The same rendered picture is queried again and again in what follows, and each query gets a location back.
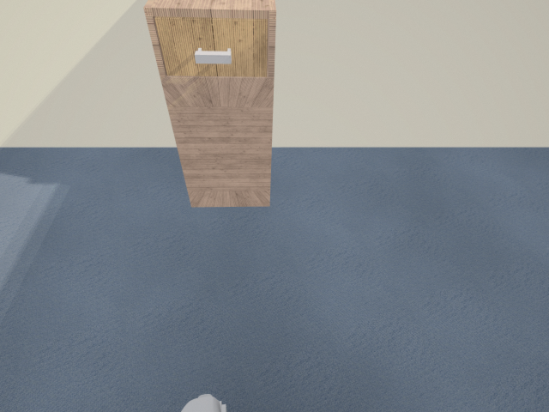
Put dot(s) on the handle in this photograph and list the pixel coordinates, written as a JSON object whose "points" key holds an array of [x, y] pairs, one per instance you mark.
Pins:
{"points": [[213, 57]]}

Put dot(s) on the cabinet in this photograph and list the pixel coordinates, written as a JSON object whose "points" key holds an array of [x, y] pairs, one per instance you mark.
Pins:
{"points": [[222, 124]]}

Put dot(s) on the drawer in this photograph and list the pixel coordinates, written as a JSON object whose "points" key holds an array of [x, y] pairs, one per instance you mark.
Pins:
{"points": [[180, 38]]}

